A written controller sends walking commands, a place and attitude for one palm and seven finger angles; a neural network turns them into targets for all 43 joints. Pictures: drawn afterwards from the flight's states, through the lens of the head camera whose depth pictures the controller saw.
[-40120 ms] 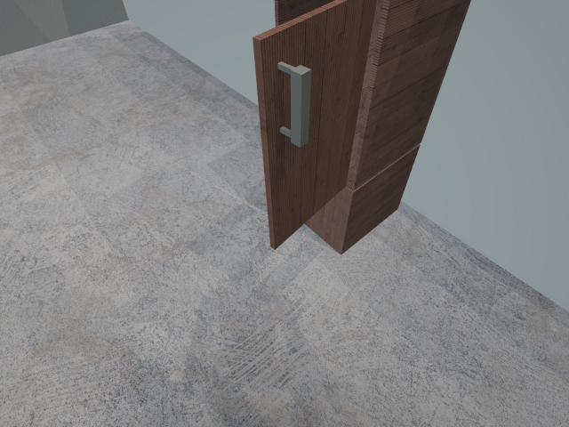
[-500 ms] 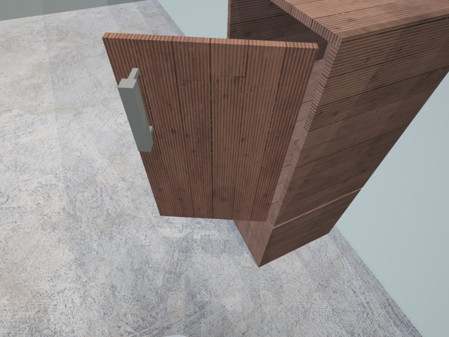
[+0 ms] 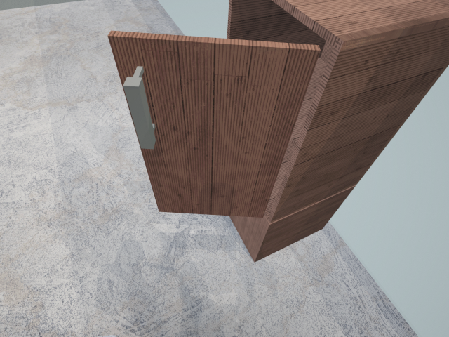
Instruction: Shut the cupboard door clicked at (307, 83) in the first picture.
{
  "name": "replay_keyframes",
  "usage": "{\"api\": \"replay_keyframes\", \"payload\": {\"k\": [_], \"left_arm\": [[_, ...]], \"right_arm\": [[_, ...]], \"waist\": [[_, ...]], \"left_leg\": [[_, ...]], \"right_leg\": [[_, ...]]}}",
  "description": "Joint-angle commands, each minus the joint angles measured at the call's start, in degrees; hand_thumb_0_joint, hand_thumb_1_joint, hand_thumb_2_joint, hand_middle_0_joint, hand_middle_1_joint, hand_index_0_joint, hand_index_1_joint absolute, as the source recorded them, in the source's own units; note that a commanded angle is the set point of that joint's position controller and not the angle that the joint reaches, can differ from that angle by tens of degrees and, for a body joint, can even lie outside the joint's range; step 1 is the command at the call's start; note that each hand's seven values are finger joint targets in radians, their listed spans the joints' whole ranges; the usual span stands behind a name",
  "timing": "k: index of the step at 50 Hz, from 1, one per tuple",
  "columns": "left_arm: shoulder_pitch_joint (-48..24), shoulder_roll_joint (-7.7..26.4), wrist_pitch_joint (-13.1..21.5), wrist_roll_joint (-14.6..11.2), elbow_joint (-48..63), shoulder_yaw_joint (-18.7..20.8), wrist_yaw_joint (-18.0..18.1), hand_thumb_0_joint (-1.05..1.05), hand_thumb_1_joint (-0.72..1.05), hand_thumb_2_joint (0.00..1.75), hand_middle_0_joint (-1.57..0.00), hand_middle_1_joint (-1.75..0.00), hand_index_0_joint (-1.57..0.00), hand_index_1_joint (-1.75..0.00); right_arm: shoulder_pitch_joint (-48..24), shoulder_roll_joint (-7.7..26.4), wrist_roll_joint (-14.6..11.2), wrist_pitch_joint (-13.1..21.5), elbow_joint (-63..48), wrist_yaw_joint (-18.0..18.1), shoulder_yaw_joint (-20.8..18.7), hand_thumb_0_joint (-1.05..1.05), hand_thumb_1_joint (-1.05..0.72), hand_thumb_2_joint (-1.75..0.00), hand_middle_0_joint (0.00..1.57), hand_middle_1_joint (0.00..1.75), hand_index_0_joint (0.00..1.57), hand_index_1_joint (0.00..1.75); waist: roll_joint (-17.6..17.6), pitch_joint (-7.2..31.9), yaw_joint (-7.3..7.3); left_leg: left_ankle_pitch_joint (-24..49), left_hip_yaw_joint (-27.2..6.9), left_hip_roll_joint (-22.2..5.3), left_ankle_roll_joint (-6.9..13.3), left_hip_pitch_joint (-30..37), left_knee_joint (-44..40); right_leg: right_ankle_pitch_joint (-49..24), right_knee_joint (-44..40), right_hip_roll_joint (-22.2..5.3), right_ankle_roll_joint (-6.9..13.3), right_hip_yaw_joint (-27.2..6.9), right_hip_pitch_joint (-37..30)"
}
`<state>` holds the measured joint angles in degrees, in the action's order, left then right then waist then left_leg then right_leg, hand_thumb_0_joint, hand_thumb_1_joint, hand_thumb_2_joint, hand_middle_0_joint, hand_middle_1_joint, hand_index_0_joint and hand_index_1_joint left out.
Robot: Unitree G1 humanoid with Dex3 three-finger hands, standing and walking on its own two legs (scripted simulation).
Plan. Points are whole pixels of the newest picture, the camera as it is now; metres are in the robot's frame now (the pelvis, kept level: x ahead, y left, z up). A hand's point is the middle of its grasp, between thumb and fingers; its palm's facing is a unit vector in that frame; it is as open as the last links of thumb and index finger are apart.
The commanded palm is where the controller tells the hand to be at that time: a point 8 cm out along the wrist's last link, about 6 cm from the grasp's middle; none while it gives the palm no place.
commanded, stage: come to a stop and stand still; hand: left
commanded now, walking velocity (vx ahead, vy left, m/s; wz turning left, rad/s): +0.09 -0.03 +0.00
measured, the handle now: (144, 109) +0.49 +0.19 +0.12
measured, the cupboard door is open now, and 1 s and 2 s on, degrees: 62 62 62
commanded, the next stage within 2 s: look again from close up in 0.48 s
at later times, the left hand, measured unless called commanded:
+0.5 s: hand out of the picture -0.03 +0.12 -0.18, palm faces +0.02 -0.99 -0.13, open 7.3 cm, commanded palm none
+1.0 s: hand out of the picture +0.00 +0.19 -0.18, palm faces +0.03 -0.97 -0.22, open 7.4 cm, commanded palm none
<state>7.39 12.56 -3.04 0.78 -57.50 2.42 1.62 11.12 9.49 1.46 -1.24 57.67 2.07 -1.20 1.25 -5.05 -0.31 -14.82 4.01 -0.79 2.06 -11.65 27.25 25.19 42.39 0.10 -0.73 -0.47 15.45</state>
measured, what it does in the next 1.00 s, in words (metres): steps on the spot: right foot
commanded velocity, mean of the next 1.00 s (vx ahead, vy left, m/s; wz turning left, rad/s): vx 0.02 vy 0.01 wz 0.00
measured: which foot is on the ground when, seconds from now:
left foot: down 0.00-1.00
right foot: up 0.00-0.04, down 0.06-1.00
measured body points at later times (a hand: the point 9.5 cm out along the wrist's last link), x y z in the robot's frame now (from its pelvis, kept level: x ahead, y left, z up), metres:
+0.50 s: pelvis -0.01 -0.03 +0.00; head +0.00 -0.02 +0.45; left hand -0.03 +0.17 -0.16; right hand -0.06 -0.25 -0.15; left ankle +0.00 +0.10 -0.74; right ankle -0.05 -0.13 -0.74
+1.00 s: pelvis -0.03 +0.00 -0.01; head -0.04 +0.01 +0.44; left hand +0.00 +0.24 -0.16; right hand +0.04 -0.24 -0.15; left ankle +0.00 +0.10 -0.74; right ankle -0.05 -0.13 -0.74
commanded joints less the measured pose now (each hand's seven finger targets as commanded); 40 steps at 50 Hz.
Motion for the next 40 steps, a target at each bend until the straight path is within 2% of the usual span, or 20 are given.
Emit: {"api": "replay_keyframes", "payload": {"k": [1, 2, 3, 4, 5, 6, 7, 9, 14, 21, 28, 29, 30, 32, 33, 35, 36, 37, 39, 40], "left_arm": [[7.1, 2.5, 1.6, -0.2, -0.1, 0.0, -0.1, 0.00, 0.90, 0.90, -0.20, -0.30, -0.20, -0.30], [7.6, 3.5, 2.2, 0.1, -0.6, 0.0, 0.2, 0.00, 0.90, 0.90, -0.20, -0.30, -0.20, -0.30], [6.6, 4.6, 2.8, 0.1, -1.0, -0.2, 0.2, 0.00, 0.90, 0.90, -0.20, -0.30, -0.20, -0.30], [5.2, 5.5, 3.2, 0.1, -0.9, -0.4, 0.1, 0.00, 0.90, 0.90, -0.20, -0.30, -0.20, -0.30], [5.0, 5.5, 3.2, 0.0, -1.1, -0.7, -0.1, 0.00, 0.90, 0.90, -0.20, -0.30, -0.20, -0.30], [5.6, 4.2, 3.8, 0.0, -1.9, -0.7, -0.1, 0.00, 0.90, 0.90, -0.20, -0.30, -0.20, -0.30], [6.1, 3.7, 4.2, -0.1, -2.5, -0.9, 0.0, 0.00, 0.90, 0.90, -0.20, -0.30, -0.20, -0.30], [7.1, 3.4, 4.4, -0.1, -3.2, -1.2, 0.0, 0.00, 0.90, 0.90, -0.20, -0.30, -0.20, -0.30], [9.8, 2.7, 4.2, -0.1, -4.4, -1.1, 0.1, 0.00, 0.90, 0.90, -0.20, -0.30, -0.20, -0.30], [12.8, 0.7, 4.2, -0.5, -6.4, -1.6, 0.4, 0.00, 0.90, 0.90, -0.20, -0.30, -0.20, -0.30], [14.4, -0.8, 4.3, -0.6, -7.5, -1.7, 0.6, 0.00, 0.90, 0.90, -0.20, -0.30, -0.20, -0.30], [12.9, 8.8, 5.5, 0.1, -2.5, -2.5, 0.9, 0.00, 0.90, 0.90, -0.20, -0.30, -0.20, -0.30], [14.6, 4.2, 5.6, -0.1, -3.0, -1.1, 1.3, 0.00, 0.90, 0.90, -0.20, -0.30, -0.20, -0.30], [15.7, 3.1, 5.9, 0.1, -3.5, -1.4, 1.5, 0.00, 0.90, 0.90, -0.20, -0.30, -0.20, -0.30], [15.9, 2.6, 5.8, 0.1, -3.1, -1.4, 1.5, 0.00, 0.90, 0.90, -0.20, -0.30, -0.20, -0.30], [15.3, 2.1, 5.5, 0.2, -2.5, -1.5, 1.6, 0.00, 0.90, 0.90, -0.20, -0.30, -0.20, -0.30], [14.9, 2.2, 5.4, 0.3, -2.1, -1.4, 1.7, 0.00, 0.90, 0.90, -0.20, -0.30, -0.20, -0.30], [14.9, 2.3, 5.3, 0.3, -1.4, -1.4, 1.7, 0.00, 0.90, 0.90, -0.20, -0.30, -0.20, -0.30], [16.1, 2.2, 5.2, 0.4, -0.8, -1.6, 1.8, 0.00, 0.90, 0.90, -0.20, -0.30, -0.20, -0.30], [16.0, 2.9, 5.0, 0.3, -0.5, -1.4, 1.8, 0.00, 0.90, 0.90, -0.20, -0.30, -0.20, -0.30]], "right_arm": [[2.7, 9.5, -0.8, 0.9, -0.6, 0.2, -2.1, 0.00, -0.90, -0.90, 0.20, 0.30, 0.20, 0.30], [3.0, 7.8, -1.1, 1.0, -0.6, -0.1, -2.0, 0.00, -0.90, -0.90, 0.20, 0.30, 0.20, 0.30], [3.1, 6.0, -1.4, 1.0, -0.5, -0.3, -1.5, 0.00, -0.90, -0.90, 0.20, 0.30, 0.20, 0.30], [3.7, 4.7, -1.3, 1.0, 0.0, -0.6, -0.9, 0.00, -0.90, -0.90, 0.20, 0.30, 0.20, 0.30], [4.5, 4.9, -1.0, 1.2, 0.8, -1.0, -0.9, 0.00, -0.90, -0.90, 0.20, 0.30, 0.20, 0.30], [4.8, 4.9, -0.6, 1.3, 1.7, -0.9, -0.9, 0.00, -0.90, -0.90, 0.20, 0.30, 0.20, 0.30], [5.0, 5.6, -0.6, 1.4, 2.5, -0.8, -0.9, 0.00, -0.90, -0.90, 0.20, 0.30, 0.20, 0.30], [6.2, 5.6, -0.8, 1.6, 3.4, -0.9, -0.7, 0.00, -0.90, -0.90, 0.20, 0.30, 0.20, 0.30], [7.8, 4.8, -0.7, 1.4, 5.4, -0.9, -0.2, 0.00, -0.90, -0.90, 0.20, 0.30, 0.20, 0.30], [9.9, 3.7, -0.8, 1.8, 7.2, -0.1, 0.6, 0.00, -0.90, -0.90, 0.20, 0.30, 0.20, 0.30], [11.2, 3.2, -1.0, 2.1, 7.6, 0.5, 0.6, 0.00, -0.90, -0.90, 0.20, 0.30, 0.20, 0.30], [6.4, 6.5, -0.7, 2.7, 0.7, -0.8, 0.7, 0.00, -0.90, -0.90, 0.20, 0.30, 0.20, 0.30], [7.0, 5.1, -0.1, 3.5, 0.4, -0.3, -0.2, 0.00, -0.90, -0.90, 0.20, 0.30, 0.20, 0.30], [9.2, 3.5, -0.4, 3.9, 1.3, 0.4, -0.4, 0.00, -0.90, -0.90, 0.20, 0.30, 0.20, 0.30], [10.0, 3.3, -0.5, 3.7, 0.9, 0.4, -0.6, 0.00, -0.90, -0.90, 0.20, 0.30, 0.20, 0.30], [9.4, 3.2, -0.5, 3.1, 0.6, 0.1, -0.6, 0.00, -0.90, -0.90, 0.20, 0.30, 0.20, 0.30], [9.1, 3.6, -0.5, 2.8, 0.3, 0.1, -0.8, 0.00, -0.90, -0.90, 0.20, 0.30, 0.20, 0.30], [8.9, 4.1, -0.6, 2.8, 0.1, 0.1, -0.9, 0.00, -0.90, -0.90, 0.20, 0.30, 0.20, 0.30], [8.4, 4.1, -0.5, 2.8, 0.3, 0.0, -0.7, 0.00, -0.90, -0.90, 0.20, 0.30, 0.20, 0.30], [7.7, 4.5, -0.7, 2.6, 0.1, 0.0, -0.9, 0.00, -0.90, -0.90, 0.20, 0.30, 0.20, 0.30]], "waist": [[-7.0, 8.7, 1.13], [-2.9, 7.6, 0.75], [0.9, 5.6, -0.48], [1.8, 3.0, -1.27], [-1.3, 2.2, -1.70], [2.6, 4.0, -1.58], [5.6, 3.5, -1.35], [6.4, 1.8, -1.30], [3.0, -2.3, -0.72], [-1.3, -1.0, -0.29], [-1.3, 1.3, -0.10], [-5.8, -3.8, -0.72], [-6.2, 1.1, 0.44], [-2.9, 8.8, -0.08], [0.3, 10.0, -0.25], [4.9, 6.9, -0.46], [5.2, 4.9, -0.67], [3.0, 3.8, -0.62], [0.1, 4.6, 0.04], [-0.2, 3.3, -0.01]], "left_leg": [[21.0, -10.0, -10.8, 3.8, 3.5, -4.4], [13.1, -9.1, -7.9, 1.4, 0.5, -3.4], [5.3, -6.3, -5.1, -1.1, -1.0, -3.5], [2.0, -5.4, -3.3, -2.0, 0.8, -5.4], [3.5, -5.4, -2.7, -2.1, 4.0, -6.4], [7.9, -5.1, -3.5, -2.0, 5.4, -5.4], [7.2, -4.7, -3.9, -2.1, 5.6, -5.2], [5.3, -4.4, -3.8, -1.9, 5.6, -6.4], [3.6, -3.7, -3.4, -1.8, 3.7, -6.9], [8.2, -4.9, -4.5, -1.8, 3.8, -8.0], [10.5, -5.2, -5.0, -1.7, 4.4, -7.8], [14.1, -6.4, -2.9, -1.8, 2.3, -5.1], [11.7, -5.6, -3.7, -1.4, 0.0, -0.3], [12.6, -5.8, -3.7, -1.0, 1.1, 2.2], [10.3, -5.4, -3.5, -1.1, 0.5, 2.7], [6.6, -4.7, -2.9, -0.8, -1.8, 2.8], [7.0, -4.6, -3.0, -0.7, -2.4, 2.5], [9.1, -4.7, -3.4, -0.5, -2.1, 2.2], [15.9, -4.8, -4.0, -0.3, -0.5, 2.3], [15.0, -5.0, -4.1, -0.3, -0.8, 2.0]], "right_leg": [[-13.4, -19.4, -1.0, 0.1, 0.4, -9.0], [-16.8, -23.7, -3.2, 1.1, -4.3, -11.1], [-16.3, -25.8, -7.8, 2.9, -9.1, -9.1], [-14.2, -27.1, -9.7, 4.3, -9.6, -4.7], [-11.4, -26.5, -8.8, 4.1, -8.2, -1.1], [-16.5, -25.4, -6.5, 3.6, -7.7, -2.6], [-16.3, -26.3, -6.5, 3.3, -7.2, -3.0], [-13.1, -27.7, -6.4, 3.3, -7.0, -2.5], [-7.3, -29.4, -6.4, 3.6, -7.4, -0.9], [-15.7, -27.2, -5.6, 3.3, -6.0, -4.0], [-19.6, -26.0, -5.5, 3.2, -5.0, -6.2], [-20.6, -24.3, -5.0, 3.7, -2.6, -2.6], [-21.0, -20.5, -6.4, 3.5, -4.6, -3.2], [-31.4, -18.9, -7.8, 4.1, -4.7, -7.3], [-30.2, -19.1, -7.9, 4.1, -5.3, -7.4], [-29.2, -19.4, -7.8, 3.8, -5.4, -6.3], [-29.1, -19.1, -7.5, 3.8, -5.2, -5.0], [-30.5, -18.2, -7.0, 3.7, -4.9, -4.2], [-34.1, -16.5, -6.1, 3.5, -4.2, -4.8], [-32.1, -16.7, -6.1, 3.2, -3.9, -4.1]]}}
